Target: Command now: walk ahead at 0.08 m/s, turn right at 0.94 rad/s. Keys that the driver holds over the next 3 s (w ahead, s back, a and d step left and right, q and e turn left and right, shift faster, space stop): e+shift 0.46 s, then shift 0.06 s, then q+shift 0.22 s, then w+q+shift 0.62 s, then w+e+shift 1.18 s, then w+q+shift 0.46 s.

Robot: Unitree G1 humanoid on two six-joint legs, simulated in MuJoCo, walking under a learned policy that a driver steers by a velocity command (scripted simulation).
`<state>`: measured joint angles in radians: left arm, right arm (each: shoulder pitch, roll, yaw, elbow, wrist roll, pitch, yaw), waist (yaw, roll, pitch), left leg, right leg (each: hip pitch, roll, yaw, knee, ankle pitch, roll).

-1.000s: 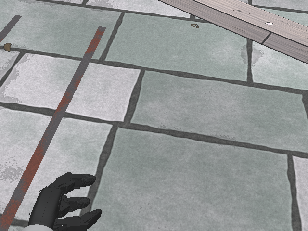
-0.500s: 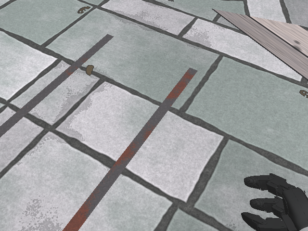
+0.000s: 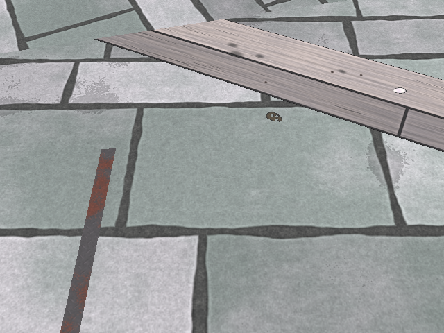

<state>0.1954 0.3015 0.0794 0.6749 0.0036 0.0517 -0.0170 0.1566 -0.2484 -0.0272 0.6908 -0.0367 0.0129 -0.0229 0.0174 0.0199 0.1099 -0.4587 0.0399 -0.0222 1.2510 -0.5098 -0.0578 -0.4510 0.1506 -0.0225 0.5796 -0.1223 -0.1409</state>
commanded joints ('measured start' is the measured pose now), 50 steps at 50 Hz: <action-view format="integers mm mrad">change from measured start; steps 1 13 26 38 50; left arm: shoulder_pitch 24 55 104 115 106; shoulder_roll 138 187 158 116 127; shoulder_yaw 41 71 48 -17 -2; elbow -65 -61 -27 15 41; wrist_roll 0 17 13 12 35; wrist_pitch -8 9 18 -16 -126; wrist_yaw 10 -4 -36 50 41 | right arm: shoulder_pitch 92 -65 -83 89 -45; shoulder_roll -144 -131 -156 -219 -146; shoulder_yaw -39 -31 -26 -70 -74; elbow -46 -73 -107 4 -60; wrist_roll -10 22 10 44 10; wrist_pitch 25 12 0 10 23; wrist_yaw -11 -10 -18 42 122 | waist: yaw -28 38 25 19 28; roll -44 -131 95 131 -137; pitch -178 -165 -134 -230 3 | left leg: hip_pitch -61 -25 275 214 -457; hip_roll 4 -104 154 65 40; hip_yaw -49 -116 -136 -269 -12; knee -105 -474 -957 -781 -112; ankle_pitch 83 164 575 569 319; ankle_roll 1 31 239 163 43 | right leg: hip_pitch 198 232 -100 447 502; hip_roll -269 -191 -34 -117 -448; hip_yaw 438 647 120 84 91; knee -282 -296 670 -302 -515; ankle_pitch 202 -212 -251 -135 -368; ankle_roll -103 -30 190 113 14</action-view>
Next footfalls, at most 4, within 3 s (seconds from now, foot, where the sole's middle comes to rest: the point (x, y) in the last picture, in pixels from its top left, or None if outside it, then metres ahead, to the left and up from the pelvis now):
0.38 left None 0.17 0.14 -0.75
0.78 right None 0.01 -0.03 -0.75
1.26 left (180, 324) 0.44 0.18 -0.75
1.74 right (206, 185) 0.91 0.12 -0.75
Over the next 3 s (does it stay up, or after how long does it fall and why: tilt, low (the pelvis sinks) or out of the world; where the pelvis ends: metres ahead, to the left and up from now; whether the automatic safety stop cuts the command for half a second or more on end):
stays up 1.76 -0.26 0.00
